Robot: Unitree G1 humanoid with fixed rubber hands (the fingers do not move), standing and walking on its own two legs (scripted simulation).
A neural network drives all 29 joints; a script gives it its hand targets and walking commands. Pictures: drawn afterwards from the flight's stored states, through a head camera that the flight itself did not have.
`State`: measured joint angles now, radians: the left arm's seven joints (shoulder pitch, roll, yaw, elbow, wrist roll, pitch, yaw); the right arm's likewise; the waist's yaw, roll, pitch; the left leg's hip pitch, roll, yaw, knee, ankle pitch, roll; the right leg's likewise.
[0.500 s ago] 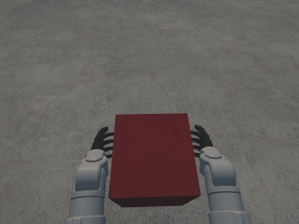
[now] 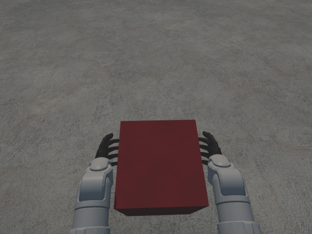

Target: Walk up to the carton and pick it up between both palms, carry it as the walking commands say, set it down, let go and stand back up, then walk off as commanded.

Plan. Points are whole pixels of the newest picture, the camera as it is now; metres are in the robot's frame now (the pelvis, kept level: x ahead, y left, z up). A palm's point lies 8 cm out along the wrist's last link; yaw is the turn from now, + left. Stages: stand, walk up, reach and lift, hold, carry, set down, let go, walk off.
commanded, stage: carry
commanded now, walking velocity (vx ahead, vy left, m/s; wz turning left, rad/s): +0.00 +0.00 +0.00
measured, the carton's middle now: (158, 172) +0.29 +0.00 -0.04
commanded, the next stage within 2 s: none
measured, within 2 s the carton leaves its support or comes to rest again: neither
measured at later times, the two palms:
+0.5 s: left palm (101, 161) +0.28 +0.14 +0.06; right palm (215, 158) +0.28 -0.14 +0.06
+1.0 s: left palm (62, 185) +0.21 +0.22 +0.08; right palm (186, 159) +0.27 -0.07 +0.07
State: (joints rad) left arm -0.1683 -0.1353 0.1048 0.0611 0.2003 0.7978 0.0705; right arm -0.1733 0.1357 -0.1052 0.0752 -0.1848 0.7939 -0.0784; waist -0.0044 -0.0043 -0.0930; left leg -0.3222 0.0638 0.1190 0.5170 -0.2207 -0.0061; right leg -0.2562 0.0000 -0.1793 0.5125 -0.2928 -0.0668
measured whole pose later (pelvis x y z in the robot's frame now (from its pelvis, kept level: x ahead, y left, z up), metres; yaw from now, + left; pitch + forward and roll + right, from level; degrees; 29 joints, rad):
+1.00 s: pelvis -0.04 +0.02 -0.01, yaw +11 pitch +4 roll -2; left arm -0.24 -0.15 0.10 -0.35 0.12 1.26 0.12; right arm -0.23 0.15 -0.11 -0.37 -0.13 1.27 -0.11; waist 0.01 0.04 -0.01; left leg -0.48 -0.04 -0.05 0.57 -0.15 0.04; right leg -0.42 -0.01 -0.06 0.84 -0.53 0.08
